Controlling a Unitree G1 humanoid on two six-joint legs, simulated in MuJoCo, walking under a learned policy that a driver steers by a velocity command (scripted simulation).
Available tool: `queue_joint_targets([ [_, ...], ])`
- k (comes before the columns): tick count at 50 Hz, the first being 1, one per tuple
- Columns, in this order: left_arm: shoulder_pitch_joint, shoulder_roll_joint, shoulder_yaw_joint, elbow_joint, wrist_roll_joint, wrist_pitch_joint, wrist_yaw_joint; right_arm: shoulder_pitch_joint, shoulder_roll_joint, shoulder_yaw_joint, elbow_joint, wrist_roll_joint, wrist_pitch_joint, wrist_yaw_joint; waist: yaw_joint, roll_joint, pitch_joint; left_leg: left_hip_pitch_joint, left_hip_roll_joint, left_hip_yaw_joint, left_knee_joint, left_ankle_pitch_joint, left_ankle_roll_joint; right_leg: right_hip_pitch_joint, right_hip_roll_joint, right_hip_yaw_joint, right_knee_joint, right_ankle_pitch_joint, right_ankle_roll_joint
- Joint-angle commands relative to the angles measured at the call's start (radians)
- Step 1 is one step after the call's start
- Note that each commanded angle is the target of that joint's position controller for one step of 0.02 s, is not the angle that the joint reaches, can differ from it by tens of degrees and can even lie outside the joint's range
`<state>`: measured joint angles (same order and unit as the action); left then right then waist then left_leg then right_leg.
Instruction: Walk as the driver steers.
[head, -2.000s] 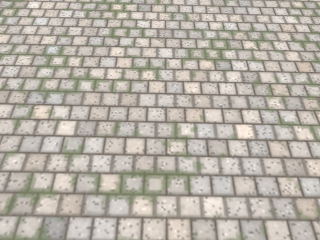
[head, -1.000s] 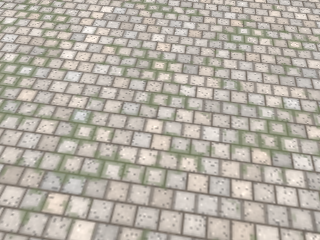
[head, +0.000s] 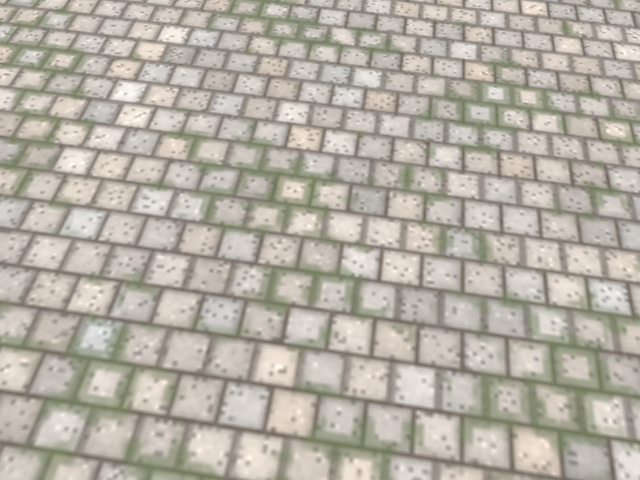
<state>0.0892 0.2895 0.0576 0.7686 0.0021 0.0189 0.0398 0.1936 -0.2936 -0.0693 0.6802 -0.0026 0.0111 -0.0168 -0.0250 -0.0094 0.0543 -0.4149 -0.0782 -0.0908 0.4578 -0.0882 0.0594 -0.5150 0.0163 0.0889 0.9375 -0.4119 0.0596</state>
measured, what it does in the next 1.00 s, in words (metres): steps on the spot, turning left: right foot, then left foot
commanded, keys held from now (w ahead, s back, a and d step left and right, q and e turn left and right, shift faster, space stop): q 0.56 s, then no key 0.34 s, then w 0.10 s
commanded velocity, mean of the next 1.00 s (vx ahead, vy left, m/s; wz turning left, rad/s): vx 0.02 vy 0.00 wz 0.43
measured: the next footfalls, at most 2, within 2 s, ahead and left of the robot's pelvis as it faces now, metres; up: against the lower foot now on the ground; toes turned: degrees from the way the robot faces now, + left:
right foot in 0.18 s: +0.10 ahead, -0.15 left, +0.00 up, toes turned +13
left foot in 0.62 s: +0.01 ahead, +0.10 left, +0.00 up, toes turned +24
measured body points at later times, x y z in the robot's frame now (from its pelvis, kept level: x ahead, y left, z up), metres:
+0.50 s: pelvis +0.03 -0.04 +0.01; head +0.07 -0.05 +0.46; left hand +0.06 +0.26 -0.09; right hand +0.26 -0.26 -0.10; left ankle -0.02 +0.10 -0.68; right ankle +0.06 -0.16 -0.74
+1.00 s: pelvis +0.02 +0.00 +0.00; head +0.03 +0.00 +0.45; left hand +0.00 +0.30 -0.11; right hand +0.28 -0.16 -0.10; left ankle -0.02 +0.09 -0.74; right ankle +0.06 -0.13 -0.73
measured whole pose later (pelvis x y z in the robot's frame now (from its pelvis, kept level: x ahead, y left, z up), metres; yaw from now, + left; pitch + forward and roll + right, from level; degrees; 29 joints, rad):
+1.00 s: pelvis +0.02 +0.00 +0.00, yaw +26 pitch +0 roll +1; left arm 0.19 0.28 0.05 0.80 -0.01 0.02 0.02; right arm 0.15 -0.24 -0.03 0.71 0.00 0.02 -0.01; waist 0.01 -0.02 0.01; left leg -0.25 -0.06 -0.01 0.50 -0.26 0.06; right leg -0.26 -0.04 -0.01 0.59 -0.34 0.04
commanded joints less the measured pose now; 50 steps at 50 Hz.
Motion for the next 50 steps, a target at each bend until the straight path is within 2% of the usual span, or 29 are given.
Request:
queue_joint_targets([
  [1,0.061,0.072,0.019,-0.036,0.000,-0.011,0.006,-0.017,-0.172,-0.052,-0.081,0.005,0.001,-0.020,0.018,0.144,-0.197,0.137,0.218,-0.284,-0.151,-0.051,0.158,0.069,0.012,-0.003,-0.106,0.063,0.021],
  [6,0.063,0.088,0.027,-0.039,-0.009,-0.035,-0.009,-0.033,-0.168,-0.054,-0.096,0.008,0.023,-0.020,0.009,0.180,-0.176,0.149,0.209,-0.377,-0.133,-0.119,0.138,0.128,0.024,0.004,-0.279,0.077,0.002],
  [8,0.121,0.090,0.034,-0.021,-0.012,-0.049,-0.020,-0.057,-0.162,-0.052,-0.104,0.020,0.033,-0.023,0.046,0.177,-0.170,0.125,0.177,-0.379,-0.089,-0.099,0.106,0.234,0.027,-0.021,-0.466,0.175,-0.026],
  [9,0.152,0.121,0.045,-0.013,-0.005,-0.051,-0.020,-0.041,-0.143,-0.047,-0.105,0.024,0.037,-0.024,0.053,0.145,-0.170,0.072,0.136,-0.350,-0.038,-0.154,0.066,0.322,-0.034,0.011,-0.554,0.224,-0.053],
  [10,0.165,0.194,0.060,-0.022,0.016,-0.046,-0.015,-0.003,-0.089,-0.033,-0.106,0.016,0.038,-0.021,0.026,-0.043,-0.176,-0.049,0.037,-0.224,0.173,-0.363,0.008,0.414,-0.253,0.205,-0.625,0.230,-0.131],
  [11,0.125,0.245,0.071,-0.026,0.050,-0.039,-0.016,-0.030,-0.110,-0.044,-0.147,0.022,0.026,-0.017,0.004,-0.321,-0.108,-0.212,-0.084,-0.054,0.386,-0.517,-0.042,0.338,-0.396,0.439,-0.687,0.361,-0.281],
  [12,0.058,0.182,0.055,-0.066,0.052,-0.045,-0.013,-0.001,-0.187,-0.067,-0.119,0.005,0.017,-0.014,0.000,-0.216,-0.100,-0.208,-0.014,-0.090,0.578,-0.486,-0.071,0.321,-0.407,0.401,-0.668,0.417,-0.311],
  [13,0.014,0.135,0.044,-0.081,0.037,-0.045,-0.006,0.024,-0.201,-0.077,-0.090,0.012,0.022,-0.012,-0.017,-0.141,-0.100,-0.204,-0.010,-0.078,0.652,-0.425,-0.084,0.320,-0.351,0.290,-0.636,0.451,-0.271],
  [14,-0.005,0.117,0.038,-0.090,0.020,-0.044,-0.003,0.048,-0.173,-0.074,-0.064,0.013,0.034,-0.016,-0.021,-0.106,-0.098,-0.209,-0.002,-0.062,0.705,-0.379,-0.105,0.342,-0.295,0.205,-0.614,0.458,-0.235],
  [15,-0.003,0.108,0.034,-0.090,0.006,-0.042,0.001,0.052,-0.152,-0.068,-0.062,0.011,0.043,-0.017,-0.009,-0.105,-0.087,-0.238,0.006,-0.056,0.757,-0.342,-0.124,0.365,-0.284,0.165,-0.604,0.486,-0.232],
  [18,0.056,0.116,0.034,-0.082,0.012,-0.026,0.013,-0.021,-0.104,-0.048,-0.101,0.030,0.047,-0.009,0.037,-0.140,-0.074,-0.264,0.037,0.016,0.691,-0.287,-0.158,0.426,-0.253,0.061,-0.610,0.538,-0.250],
  [20,0.100,0.139,0.043,-0.075,0.014,-0.016,0.018,-0.071,-0.092,-0.040,-0.129,0.030,0.045,-0.004,0.073,-0.159,-0.092,-0.264,0.066,0.033,0.595,-0.291,-0.173,0.500,-0.281,0.052,-0.605,0.571,-0.269],
  [22,0.099,0.165,0.053,-0.077,0.011,-0.011,0.015,-0.083,-0.080,-0.032,-0.145,0.025,0.044,0.006,0.080,-0.168,-0.110,-0.198,0.094,0.059,0.497,-0.309,-0.171,0.505,-0.302,0.024,-0.599,0.590,-0.275],
  [27,0.071,0.201,0.071,-0.080,-0.009,-0.011,-0.009,-0.065,-0.098,-0.037,-0.158,0.024,0.054,0.026,0.071,-0.187,-0.116,-0.009,0.095,0.140,0.271,-0.292,-0.124,0.442,-0.330,-0.042,-0.575,0.612,-0.265],
  [29,0.053,0.203,0.072,-0.074,-0.028,-0.013,-0.014,-0.025,-0.092,-0.041,-0.147,0.024,0.058,0.034,0.038,-0.174,-0.116,0.088,0.081,0.157,0.099,-0.197,-0.078,0.417,-0.325,-0.063,-0.516,0.595,-0.231],
  [30,0.060,0.183,0.066,-0.063,-0.038,-0.015,-0.016,0.019,-0.095,-0.046,-0.129,0.021,0.056,0.032,0.014,-0.147,-0.125,0.189,0.058,0.161,-0.031,-0.091,-0.044,0.374,-0.300,-0.092,-0.457,0.546,-0.191],
  [31,0.117,0.140,0.053,-0.039,-0.025,-0.020,-0.022,0.055,-0.136,-0.059,-0.120,0.018,0.053,0.022,0.012,-0.035,-0.155,0.356,0.099,0.070,-0.099,0.097,-0.007,0.259,-0.249,-0.160,-0.334,0.410,-0.115],
  [32,0.107,0.048,0.016,-0.082,0.040,-0.025,-0.033,0.079,-0.251,-0.079,-0.140,0.007,0.048,0.003,0.035,0.303,-0.194,0.548,0.386,-0.283,-0.061,0.557,0.108,-0.028,-0.128,-0.241,-0.028,-0.143,-0.008],
  [33,0.039,0.098,0.032,-0.101,0.023,-0.025,-0.023,0.075,-0.229,-0.064,-0.150,-0.023,0.026,0.012,-0.023,0.266,-0.226,0.434,0.502,-0.366,-0.070,0.599,0.297,-0.102,-0.062,-0.115,0.157,-0.293,0.021],
  [34,0.011,0.144,0.045,-0.096,-0.003,-0.018,-0.017,0.058,-0.190,-0.052,-0.139,-0.029,0.006,0.019,-0.032,0.178,-0.195,0.384,0.440,-0.280,-0.089,0.503,0.285,-0.096,-0.083,-0.068,0.231,-0.244,0.019],
  [35,0.015,0.142,0.049,-0.086,-0.011,-0.013,-0.013,0.007,-0.161,-0.043,-0.125,-0.019,-0.006,0.017,-0.004,0.162,-0.156,0.357,0.369,-0.204,-0.093,0.403,0.225,-0.100,-0.092,-0.054,0.222,-0.172,0.013],
  [37,0.047,0.142,0.053,-0.057,0.002,-0.001,-0.002,-0.066,-0.131,-0.028,-0.119,0.001,-0.008,0.010,0.027,0.146,-0.129,0.306,0.309,-0.136,-0.098,0.374,0.170,-0.065,-0.092,-0.051,0.193,-0.052,0.025],
  [40,0.093,0.105,0.042,-0.039,-0.005,0.001,-0.007,-0.086,-0.093,-0.011,-0.105,-0.009,-0.011,0.001,0.050,0.145,-0.155,0.285,0.276,-0.086,-0.108,0.361,0.166,0.030,-0.080,-0.058,0.091,0.038,0.038],
  [43,0.055,0.075,0.023,-0.046,-0.001,0.002,-0.009,-0.083,-0.101,-0.011,-0.081,-0.010,-0.009,-0.001,0.022,0.149,-0.134,0.269,0.274,-0.099,-0.113,0.237,0.166,0.112,-0.083,-0.062,-0.113,0.036,0.033],
  [45,0.049,0.087,0.022,-0.048,-0.003,0.002,-0.011,-0.074,-0.113,-0.012,-0.060,-0.012,-0.006,0.003,0.008,0.155,-0.116,0.246,0.286,-0.131,-0.118,0.161,0.179,0.162,-0.076,-0.070,-0.198,0.015,0.025],
  [47,0.070,0.089,0.020,-0.036,-0.008,-0.004,-0.017,-0.057,-0.107,-0.007,-0.034,-0.004,-0.004,0.007,0.006,0.149,-0.107,0.210,0.273,-0.170,-0.167,-0.198,0.172,0.222,-0.060,-0.097,-0.304,0.055,0.004],
  [48,0.085,0.092,0.021,-0.028,-0.010,-0.010,-0.021,-0.055,-0.129,-0.011,-0.024,0.007,-0.002,0.008,0.014,0.152,-0.078,0.169,0.266,-0.193,-0.187,-0.382,0.162,0.253,-0.037,-0.130,-0.358,0.086,-0.014],
  [49,0.108,0.093,0.021,-0.016,-0.009,-0.018,-0.024,-0.052,-0.144,-0.014,-0.016,0.014,0.000,0.007,0.025,0.146,-0.053,0.125,0.259,-0.212,-0.197,-0.516,0.148,0.295,-0.018,-0.154,-0.405,0.097,-0.038],
  [50,0.133,0.091,0.020,-0.005,-0.009,-0.027,-0.025,-0.046,-0.135,-0.010,-0.008,0.013,-0.002,0.007,0.037,0.130,-0.036,0.086,0.243,-0.218,-0.187,-0.587,0.129,0.337,-0.016,-0.148,-0.440,0.073,-0.066],
])
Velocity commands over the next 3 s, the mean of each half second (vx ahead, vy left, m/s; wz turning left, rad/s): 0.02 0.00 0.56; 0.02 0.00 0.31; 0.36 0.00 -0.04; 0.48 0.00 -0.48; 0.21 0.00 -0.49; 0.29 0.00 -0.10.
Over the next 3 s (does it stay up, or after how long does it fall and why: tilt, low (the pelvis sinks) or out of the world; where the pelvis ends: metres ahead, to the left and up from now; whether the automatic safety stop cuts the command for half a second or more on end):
stays up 0.71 0.22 0.01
